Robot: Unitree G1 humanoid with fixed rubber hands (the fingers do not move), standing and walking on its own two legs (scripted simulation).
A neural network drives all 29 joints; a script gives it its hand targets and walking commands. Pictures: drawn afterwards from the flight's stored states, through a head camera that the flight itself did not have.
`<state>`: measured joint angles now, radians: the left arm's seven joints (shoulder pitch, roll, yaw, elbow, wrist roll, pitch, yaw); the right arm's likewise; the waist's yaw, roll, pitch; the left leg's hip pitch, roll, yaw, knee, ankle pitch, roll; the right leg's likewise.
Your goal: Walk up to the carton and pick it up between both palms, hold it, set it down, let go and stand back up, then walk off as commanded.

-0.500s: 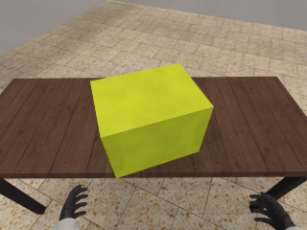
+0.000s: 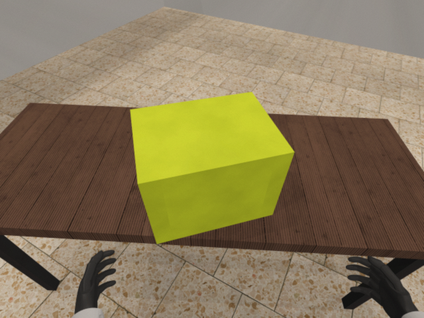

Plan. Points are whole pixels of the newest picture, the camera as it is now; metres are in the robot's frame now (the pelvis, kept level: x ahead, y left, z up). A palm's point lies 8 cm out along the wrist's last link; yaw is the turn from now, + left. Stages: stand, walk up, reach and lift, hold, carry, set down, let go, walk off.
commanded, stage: reach and lift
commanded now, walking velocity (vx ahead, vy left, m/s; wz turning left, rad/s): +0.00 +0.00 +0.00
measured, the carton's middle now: (205, 165) +0.46 +0.05 -0.01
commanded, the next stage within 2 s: none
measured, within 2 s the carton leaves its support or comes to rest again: neither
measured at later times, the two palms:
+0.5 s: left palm (94, 281) +0.17 +0.22 +0.01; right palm (405, 281) +0.21 -0.32 +0.00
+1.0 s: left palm (87, 255) +0.20 +0.24 +0.04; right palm (388, 233) +0.28 -0.30 +0.04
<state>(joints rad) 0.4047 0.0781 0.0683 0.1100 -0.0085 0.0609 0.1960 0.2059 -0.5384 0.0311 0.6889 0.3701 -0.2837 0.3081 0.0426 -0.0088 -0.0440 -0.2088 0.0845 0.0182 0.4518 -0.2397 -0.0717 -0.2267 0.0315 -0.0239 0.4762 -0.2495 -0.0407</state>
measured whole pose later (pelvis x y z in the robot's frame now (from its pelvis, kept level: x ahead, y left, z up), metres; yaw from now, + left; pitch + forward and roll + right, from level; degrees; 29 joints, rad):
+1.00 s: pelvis +0.01 +0.01 +0.00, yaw -1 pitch +4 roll +0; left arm 0.26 0.03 0.10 -0.04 -0.04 0.13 0.25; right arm -0.10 -0.66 0.10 0.77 0.59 -0.28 0.37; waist 0.08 0.01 -0.09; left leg -0.28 0.08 0.02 0.47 -0.25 -0.06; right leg -0.29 0.04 0.01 0.46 -0.23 -0.03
